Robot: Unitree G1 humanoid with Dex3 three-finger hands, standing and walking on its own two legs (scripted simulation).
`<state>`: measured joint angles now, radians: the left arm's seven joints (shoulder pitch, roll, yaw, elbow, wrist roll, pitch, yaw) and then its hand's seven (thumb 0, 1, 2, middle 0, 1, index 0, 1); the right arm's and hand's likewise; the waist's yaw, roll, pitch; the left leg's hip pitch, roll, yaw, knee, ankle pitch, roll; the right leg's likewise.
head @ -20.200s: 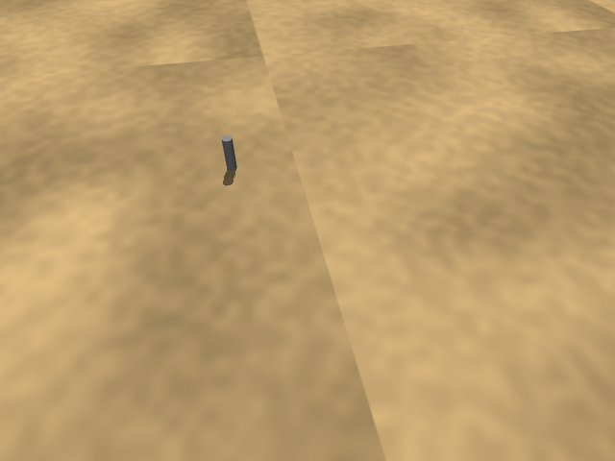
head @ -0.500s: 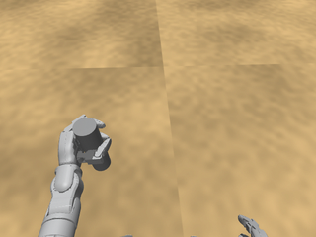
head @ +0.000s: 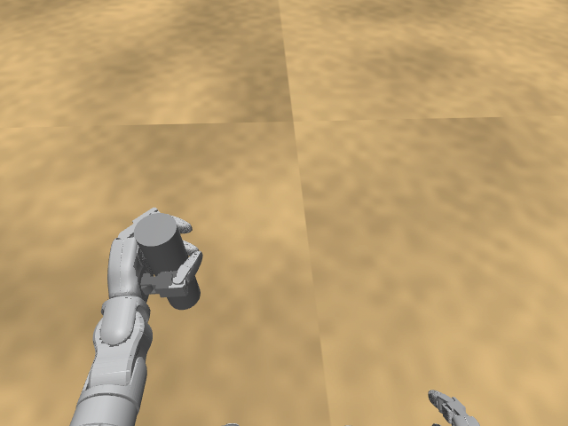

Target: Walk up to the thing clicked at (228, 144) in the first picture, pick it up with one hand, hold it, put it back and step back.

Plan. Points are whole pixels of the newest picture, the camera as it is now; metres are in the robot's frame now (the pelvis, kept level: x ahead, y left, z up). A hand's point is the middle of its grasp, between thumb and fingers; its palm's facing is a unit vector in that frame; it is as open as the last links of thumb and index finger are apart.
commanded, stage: hold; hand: left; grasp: from the side
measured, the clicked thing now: (172, 266) +0.33 +0.18 +0.03
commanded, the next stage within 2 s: crouch in 0.08 s
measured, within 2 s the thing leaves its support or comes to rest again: neither
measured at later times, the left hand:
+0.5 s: hand (180, 274) +0.33 +0.17 +0.01, palm faces +0.17 -0.99 +0.02, open 7.1 cm
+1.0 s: hand (197, 316) +0.36 +0.20 -0.24, palm faces +0.17 -0.99 -0.02, open 7.1 cm
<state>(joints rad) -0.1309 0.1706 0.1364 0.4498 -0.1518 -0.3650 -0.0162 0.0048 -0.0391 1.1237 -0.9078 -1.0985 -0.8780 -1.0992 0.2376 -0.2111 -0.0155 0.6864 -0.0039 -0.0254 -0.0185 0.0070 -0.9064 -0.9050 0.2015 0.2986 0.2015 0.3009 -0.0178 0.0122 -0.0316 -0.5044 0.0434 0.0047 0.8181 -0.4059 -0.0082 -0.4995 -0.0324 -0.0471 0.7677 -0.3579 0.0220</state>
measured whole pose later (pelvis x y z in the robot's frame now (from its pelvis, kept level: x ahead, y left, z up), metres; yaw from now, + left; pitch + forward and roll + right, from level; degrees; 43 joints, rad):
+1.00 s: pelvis -0.05 +0.00 -0.21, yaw -1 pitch +32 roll -3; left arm -0.51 0.28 0.35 0.97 -0.14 -0.76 -0.12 0.00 -0.05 1.13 -0.91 -1.10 -0.88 -1.10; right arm 0.13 -0.25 -0.01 0.72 -0.07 -0.04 0.06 0.00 -0.90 -0.91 0.20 0.30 0.20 0.30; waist -0.08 0.00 -0.20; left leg -1.67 0.04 -0.05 1.79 -0.68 -0.01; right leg -1.66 -0.05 -0.04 1.74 -0.63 0.01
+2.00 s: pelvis -0.09 +0.01 -0.43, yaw -7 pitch +26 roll -9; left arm -0.75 0.58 0.56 1.24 -0.06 -0.82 -0.16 0.00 -0.05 1.14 -0.92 -1.09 -0.89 -1.09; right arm 0.06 -0.31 0.17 0.73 -0.19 0.01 0.12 0.00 -0.90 -0.91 0.20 0.30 0.20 0.30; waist -0.21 -0.07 0.04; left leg -2.27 0.02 -0.17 2.49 -0.69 -0.01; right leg -2.20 -0.03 -0.10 2.35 -0.60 0.03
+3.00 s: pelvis -0.10 +0.02 -0.45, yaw -13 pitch +17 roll -16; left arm -0.74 0.83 0.59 1.43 -0.05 -1.00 -0.06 0.00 -0.06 1.14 -0.92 -1.08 -0.90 -1.08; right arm -0.10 -0.38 0.43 0.60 -0.33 0.03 0.13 0.00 -0.91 -0.91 0.20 0.30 0.20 0.30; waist -0.30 -0.21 0.27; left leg -2.24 0.01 -0.31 2.63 -0.71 0.00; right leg -2.12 0.01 -0.20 2.37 -0.57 0.07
